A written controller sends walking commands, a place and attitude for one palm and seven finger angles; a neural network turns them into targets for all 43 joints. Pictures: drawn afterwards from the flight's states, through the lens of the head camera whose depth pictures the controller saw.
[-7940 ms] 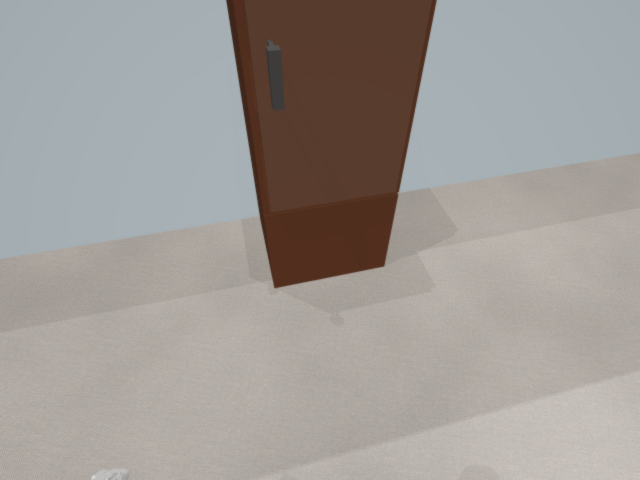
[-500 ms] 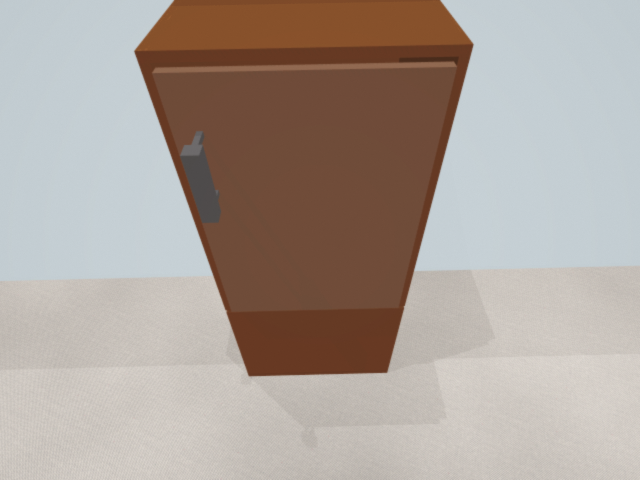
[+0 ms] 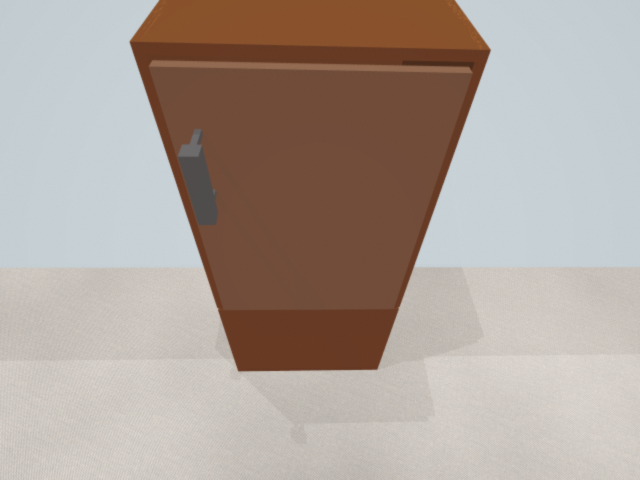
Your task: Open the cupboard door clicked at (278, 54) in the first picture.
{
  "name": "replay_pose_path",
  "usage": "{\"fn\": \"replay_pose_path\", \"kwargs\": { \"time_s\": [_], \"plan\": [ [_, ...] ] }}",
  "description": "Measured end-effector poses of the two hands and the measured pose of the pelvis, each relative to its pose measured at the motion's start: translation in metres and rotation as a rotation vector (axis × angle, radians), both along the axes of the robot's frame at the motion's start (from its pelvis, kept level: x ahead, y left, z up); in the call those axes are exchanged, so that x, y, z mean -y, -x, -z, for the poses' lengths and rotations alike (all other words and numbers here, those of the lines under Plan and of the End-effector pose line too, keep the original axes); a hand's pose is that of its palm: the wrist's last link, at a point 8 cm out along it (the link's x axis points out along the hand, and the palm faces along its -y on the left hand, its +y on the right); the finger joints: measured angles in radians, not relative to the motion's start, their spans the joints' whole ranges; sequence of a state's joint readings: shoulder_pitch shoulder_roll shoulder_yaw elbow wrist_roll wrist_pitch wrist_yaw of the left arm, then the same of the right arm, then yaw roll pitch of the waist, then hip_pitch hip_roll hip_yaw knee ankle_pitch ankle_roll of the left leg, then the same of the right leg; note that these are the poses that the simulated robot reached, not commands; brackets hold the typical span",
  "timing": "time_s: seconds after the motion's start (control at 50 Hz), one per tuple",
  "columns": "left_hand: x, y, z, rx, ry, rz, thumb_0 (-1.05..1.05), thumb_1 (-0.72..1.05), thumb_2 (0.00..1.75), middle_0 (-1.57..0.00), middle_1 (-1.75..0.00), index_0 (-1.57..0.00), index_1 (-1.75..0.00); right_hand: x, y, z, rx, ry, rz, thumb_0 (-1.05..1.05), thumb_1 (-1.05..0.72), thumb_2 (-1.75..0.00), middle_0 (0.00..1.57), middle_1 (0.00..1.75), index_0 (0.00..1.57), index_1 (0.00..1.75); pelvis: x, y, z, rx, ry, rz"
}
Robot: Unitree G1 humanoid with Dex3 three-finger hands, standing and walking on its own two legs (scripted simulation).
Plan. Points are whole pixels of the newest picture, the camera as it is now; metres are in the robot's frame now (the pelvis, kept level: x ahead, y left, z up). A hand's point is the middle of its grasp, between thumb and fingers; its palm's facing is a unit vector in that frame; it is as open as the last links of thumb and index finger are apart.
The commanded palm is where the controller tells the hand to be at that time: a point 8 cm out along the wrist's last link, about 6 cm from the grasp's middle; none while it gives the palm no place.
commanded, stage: come to a stop and stand still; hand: left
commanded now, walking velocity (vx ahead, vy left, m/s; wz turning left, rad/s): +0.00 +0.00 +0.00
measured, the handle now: (202, 177) +0.50 +0.21 +0.09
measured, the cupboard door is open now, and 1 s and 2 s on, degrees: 0 0 0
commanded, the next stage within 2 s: look again from close up in 0.28 s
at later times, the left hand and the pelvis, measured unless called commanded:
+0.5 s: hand out of the picture +0.00 +0.17 -0.18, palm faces +0.00 -0.99 -0.15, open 7.4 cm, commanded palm none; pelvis +0.01 +0.01 +0.00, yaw +0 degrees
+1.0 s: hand out of the picture +0.00 +0.17 -0.18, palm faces +0.00 -0.99 -0.16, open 7.4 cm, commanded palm +0.10 +0.23 -0.07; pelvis +0.01 +0.01 +0.00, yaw -1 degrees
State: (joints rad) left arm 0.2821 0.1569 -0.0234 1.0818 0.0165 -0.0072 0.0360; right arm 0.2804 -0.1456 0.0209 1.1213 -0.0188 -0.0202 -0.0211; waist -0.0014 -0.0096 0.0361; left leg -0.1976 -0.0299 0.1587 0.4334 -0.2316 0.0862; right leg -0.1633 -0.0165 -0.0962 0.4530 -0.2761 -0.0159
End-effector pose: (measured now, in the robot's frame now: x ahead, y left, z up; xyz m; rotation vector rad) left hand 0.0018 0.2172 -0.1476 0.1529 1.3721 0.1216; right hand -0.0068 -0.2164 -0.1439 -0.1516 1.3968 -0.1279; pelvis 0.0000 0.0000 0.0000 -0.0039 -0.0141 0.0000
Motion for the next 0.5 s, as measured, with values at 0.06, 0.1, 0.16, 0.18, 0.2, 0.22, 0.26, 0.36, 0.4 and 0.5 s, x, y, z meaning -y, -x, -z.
{"fn": "replay_pose_path", "kwargs": {
  "time_s": [0.06,0.1,0.16,0.18,0.2,0.22,0.26,0.36,0.4,0.5],
  "plan": [
    [0.003,0.007,0.002,-0.027,0.015,-0.006,0.00,0.92,0.90,-0.20,-0.29,-0.20,-0.30,0.001,-0.006,-0.001,0.006,0.011,-0.003,0.01,-0.92,-0.90,0.20,0.30,0.20,0.30,-0.002,-0.003,0.000,0.000,0.001,0.002],
    [0.005,0.010,0.003,-0.042,0.024,-0.010,0.00,0.91,0.90,-0.20,-0.29,-0.20,-0.30,0.002,-0.010,-0.002,0.011,0.018,-0.005,0.01,-0.92,-0.90,0.20,0.30,0.20,0.30,-0.003,-0.004,0.000,0.000,0.001,0.002],
    [0.007,0.013,0.004,-0.056,0.034,-0.016,0.00,0.91,0.90,-0.20,-0.29,-0.20,-0.30,0.002,-0.016,-0.003,0.017,0.026,-0.009,0.01,-0.92,-0.90,0.20,0.30,0.20,0.30,-0.004,-0.006,-0.001,0.000,0.001,0.002],
    [0.008,0.014,0.004,-0.059,0.036,-0.018,0.00,0.91,0.90,-0.20,-0.29,-0.20,-0.30,0.001,-0.017,-0.004,0.019,0.028,-0.010,0.01,-0.92,-0.90,0.20,0.30,0.20,0.30,-0.005,-0.007,-0.001,0.001,0.001,0.001],
    [0.008,0.014,0.005,-0.061,0.038,-0.019,0.00,0.91,0.90,-0.20,-0.29,-0.20,-0.30,0.001,-0.018,-0.004,0.020,0.030,-0.011,0.01,-0.92,-0.90,0.20,0.30,0.20,0.30,-0.005,-0.007,-0.001,0.001,0.001,0.001],
    [0.008,0.014,0.005,-0.062,0.039,-0.020,0.00,0.91,0.90,-0.20,-0.29,-0.20,-0.30,0.001,-0.019,-0.004,0.020,0.031,-0.012,0.01,-0.92,-0.90,0.20,0.30,0.20,0.30,-0.006,-0.008,-0.001,0.001,0.001,0.001],
    [0.007,0.013,0.005,-0.063,0.040,-0.023,0.00,0.91,0.90,-0.20,-0.29,-0.20,-0.30,0.000,-0.021,-0.004,0.021,0.033,-0.013,0.01,-0.92,-0.90,0.20,0.30,0.20,0.30,-0.007,-0.009,-0.001,0.001,0.001,0.001],
    [0.003,0.009,0.005,-0.057,0.036,-0.021,0.00,0.91,0.90,-0.20,-0.29,-0.20,-0.30,-0.002,-0.022,-0.004,0.022,0.035,-0.008,0.01,-0.93,-0.90,0.20,0.30,0.20,0.30,-0.009,-0.011,-0.001,0.003,0.001,0.003],
    [0.001,0.007,0.005,-0.054,0.033,-0.017,0.00,0.91,0.90,-0.20,-0.29,-0.20,-0.30,-0.004,-0.022,-0.004,0.020,0.034,-0.005,0.01,-0.93,-0.90,0.20,0.30,0.20,0.30,-0.010,-0.012,-0.001,0.004,0.001,0.004],
    [-0.004,0.000,0.004,-0.044,0.025,-0.011,0.00,0.91,0.90,-0.20,-0.29,-0.20,-0.30,-0.008,-0.018,-0.004,0.012,0.030,0.002,0.01,-0.93,-0.90,0.20,0.30,0.20,0.30,-0.012,-0.012,-0.001,0.003,0.001,0.007]
  ]
}}
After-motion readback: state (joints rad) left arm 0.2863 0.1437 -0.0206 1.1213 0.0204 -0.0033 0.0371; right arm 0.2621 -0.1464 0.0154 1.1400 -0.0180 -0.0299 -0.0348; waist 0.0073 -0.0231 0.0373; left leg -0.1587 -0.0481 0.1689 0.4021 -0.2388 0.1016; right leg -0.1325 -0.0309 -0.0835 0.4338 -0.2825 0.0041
